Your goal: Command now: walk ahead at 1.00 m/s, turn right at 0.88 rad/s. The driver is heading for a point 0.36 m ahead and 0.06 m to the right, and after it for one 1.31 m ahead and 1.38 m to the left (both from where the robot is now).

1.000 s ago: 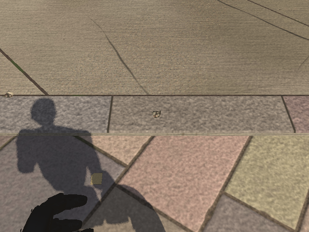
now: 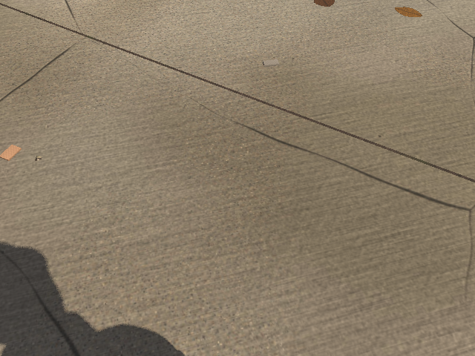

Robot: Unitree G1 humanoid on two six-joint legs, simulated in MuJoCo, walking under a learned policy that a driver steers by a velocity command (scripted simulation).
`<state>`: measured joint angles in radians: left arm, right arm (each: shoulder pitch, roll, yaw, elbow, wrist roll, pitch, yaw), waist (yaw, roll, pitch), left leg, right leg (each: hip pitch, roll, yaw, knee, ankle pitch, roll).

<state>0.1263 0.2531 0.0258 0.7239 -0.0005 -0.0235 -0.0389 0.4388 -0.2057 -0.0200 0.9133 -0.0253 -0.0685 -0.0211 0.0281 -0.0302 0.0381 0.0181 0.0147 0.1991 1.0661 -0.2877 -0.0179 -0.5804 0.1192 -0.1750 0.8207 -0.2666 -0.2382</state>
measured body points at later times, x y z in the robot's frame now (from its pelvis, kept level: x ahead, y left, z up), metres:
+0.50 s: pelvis +0.43 +0.04 +0.04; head +0.48 +0.02 +0.49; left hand +0.58 +0.30 -0.06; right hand +0.56 -0.23 -0.07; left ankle +0.57 +0.08 -0.68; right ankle +0.29 -0.07 -0.55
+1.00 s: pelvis +0.59 -0.01 +0.05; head +0.62 -0.01 +0.50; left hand +0.70 +0.32 +0.00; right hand +0.83 -0.24 -0.03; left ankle +0.55 +0.08 -0.64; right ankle +0.70 -0.10 -0.68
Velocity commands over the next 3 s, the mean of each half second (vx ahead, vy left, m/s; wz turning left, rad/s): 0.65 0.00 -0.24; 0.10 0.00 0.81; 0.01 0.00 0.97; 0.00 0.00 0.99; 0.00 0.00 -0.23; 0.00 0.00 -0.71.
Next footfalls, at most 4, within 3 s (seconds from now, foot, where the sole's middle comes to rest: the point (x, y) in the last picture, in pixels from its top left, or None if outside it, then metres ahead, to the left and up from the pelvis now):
0.36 left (224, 305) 0.61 0.07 -0.72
0.94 right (276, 266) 0.74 -0.08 -0.72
1.42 left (206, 331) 0.53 0.12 -0.72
1.88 right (228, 262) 0.75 0.06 -0.72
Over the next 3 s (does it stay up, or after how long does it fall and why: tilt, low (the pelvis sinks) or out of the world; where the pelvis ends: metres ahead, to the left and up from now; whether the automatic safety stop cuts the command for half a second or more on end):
stays up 0.66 0.06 0.06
